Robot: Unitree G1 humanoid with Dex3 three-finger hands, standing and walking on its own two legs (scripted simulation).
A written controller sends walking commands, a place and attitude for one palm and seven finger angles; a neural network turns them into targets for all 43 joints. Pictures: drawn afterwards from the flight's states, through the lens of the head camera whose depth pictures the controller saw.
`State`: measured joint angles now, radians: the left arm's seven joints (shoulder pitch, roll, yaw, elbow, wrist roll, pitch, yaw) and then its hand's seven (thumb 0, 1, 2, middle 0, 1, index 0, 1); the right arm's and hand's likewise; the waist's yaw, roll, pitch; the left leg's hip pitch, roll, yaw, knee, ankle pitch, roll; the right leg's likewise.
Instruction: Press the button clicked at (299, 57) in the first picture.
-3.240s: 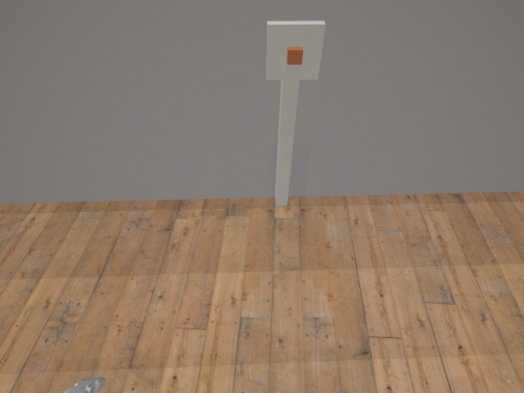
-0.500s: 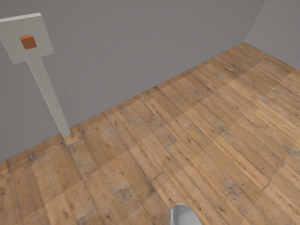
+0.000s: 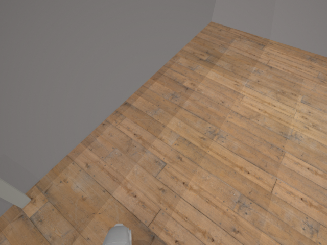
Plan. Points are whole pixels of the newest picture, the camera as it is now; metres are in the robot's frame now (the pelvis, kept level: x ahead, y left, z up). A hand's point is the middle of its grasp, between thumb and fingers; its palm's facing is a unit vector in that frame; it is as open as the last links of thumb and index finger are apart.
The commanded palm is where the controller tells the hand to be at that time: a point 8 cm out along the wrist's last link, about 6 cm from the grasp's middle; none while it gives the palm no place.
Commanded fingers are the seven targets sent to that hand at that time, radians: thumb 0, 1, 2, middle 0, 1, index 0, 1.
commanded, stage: walk to a spot facing it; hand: left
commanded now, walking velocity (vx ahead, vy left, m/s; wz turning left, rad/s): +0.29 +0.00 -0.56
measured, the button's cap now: out of the picture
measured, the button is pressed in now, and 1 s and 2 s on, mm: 0 0 0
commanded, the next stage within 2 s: turn to face it in 0.54 s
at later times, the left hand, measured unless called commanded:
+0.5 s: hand (94, 195) +0.28 +0.22 -0.16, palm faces -0.26 -0.95 -0.18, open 7.4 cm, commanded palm none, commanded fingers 0.00 0.90 0.90 -0.20 -0.30 -0.20 -0.30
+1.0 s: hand (122, 167) +0.38 +0.15 -0.17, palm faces -0.32 -0.94 -0.12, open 7.4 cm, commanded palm none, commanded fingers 0.00 0.90 0.90 -0.20 -0.30 -0.20 -0.30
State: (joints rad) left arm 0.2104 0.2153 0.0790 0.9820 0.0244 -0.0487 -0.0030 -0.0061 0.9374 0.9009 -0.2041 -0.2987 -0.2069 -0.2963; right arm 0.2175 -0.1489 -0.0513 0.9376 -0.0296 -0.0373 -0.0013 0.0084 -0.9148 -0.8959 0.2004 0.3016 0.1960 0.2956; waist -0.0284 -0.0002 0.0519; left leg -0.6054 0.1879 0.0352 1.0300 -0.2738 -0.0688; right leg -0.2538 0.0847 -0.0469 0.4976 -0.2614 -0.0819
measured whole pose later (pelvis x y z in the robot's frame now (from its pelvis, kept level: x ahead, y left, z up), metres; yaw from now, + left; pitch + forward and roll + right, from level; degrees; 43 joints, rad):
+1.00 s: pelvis +0.21 +0.04 -0.01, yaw -19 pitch -1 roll -2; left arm 0.12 0.15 0.04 0.94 0.01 0.03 0.02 0.01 0.91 0.90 -0.20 -0.30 -0.21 -0.30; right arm 0.32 -0.11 -0.02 1.03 -0.03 0.02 0.00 0.01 -0.92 -0.90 0.20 0.30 0.20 0.30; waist -0.04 -0.02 0.03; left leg -0.34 0.05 0.09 0.67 -0.32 0.05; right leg -0.33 -0.05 -0.13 0.77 -0.45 0.03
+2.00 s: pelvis +0.15 +0.04 +0.00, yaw +16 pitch +0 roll +0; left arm 0.21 0.27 0.09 0.92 0.02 0.06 0.01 0.01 0.91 0.90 -0.20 -0.30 -0.20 -0.30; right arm 0.11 -0.21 -0.05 0.88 -0.02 0.02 0.02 0.01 -0.91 -0.90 0.20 0.30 0.20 0.30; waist 0.03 -0.03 0.10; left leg -0.27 0.00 0.00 0.53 -0.27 0.02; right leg -0.49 -0.12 -0.04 1.09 -0.42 0.10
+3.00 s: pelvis +0.14 +0.03 +0.01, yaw +48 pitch -1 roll +0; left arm 0.19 0.25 0.07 0.90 0.02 0.05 0.01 0.01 0.91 0.90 -0.20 -0.30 -0.20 -0.30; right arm 0.17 -0.20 -0.04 0.91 -0.02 0.03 0.01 0.01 -0.91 -0.90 0.20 0.30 0.20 0.30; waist 0.00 -0.01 0.06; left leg -0.26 -0.04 -0.01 0.46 -0.19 0.04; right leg -0.43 -0.09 -0.02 0.95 -0.41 0.09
